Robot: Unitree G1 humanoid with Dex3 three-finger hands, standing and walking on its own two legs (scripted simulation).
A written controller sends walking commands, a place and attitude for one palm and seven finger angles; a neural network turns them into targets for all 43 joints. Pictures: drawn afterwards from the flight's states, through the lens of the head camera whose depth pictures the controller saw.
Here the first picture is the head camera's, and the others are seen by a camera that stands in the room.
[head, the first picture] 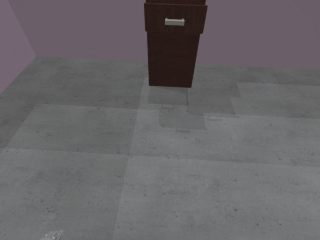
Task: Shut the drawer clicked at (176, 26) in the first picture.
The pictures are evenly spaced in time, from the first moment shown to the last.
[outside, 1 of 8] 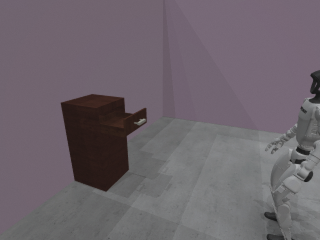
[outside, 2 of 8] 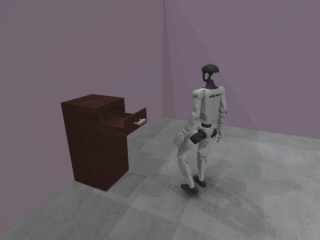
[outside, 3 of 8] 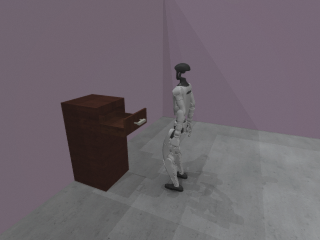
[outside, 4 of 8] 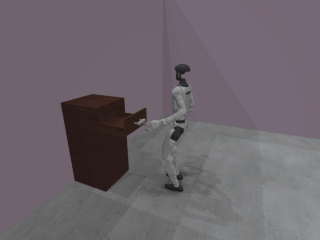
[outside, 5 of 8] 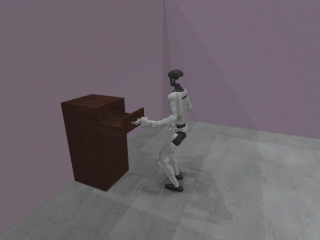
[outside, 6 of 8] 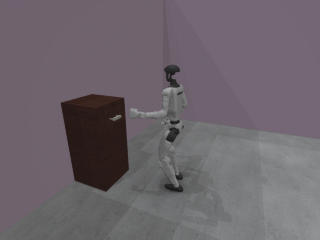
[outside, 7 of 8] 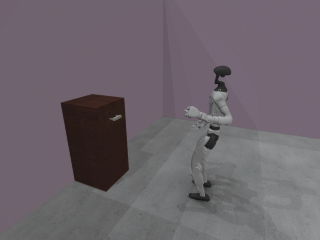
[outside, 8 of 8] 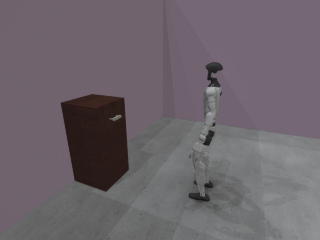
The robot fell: no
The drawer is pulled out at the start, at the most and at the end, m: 0.28 0.28 0.00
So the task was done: yes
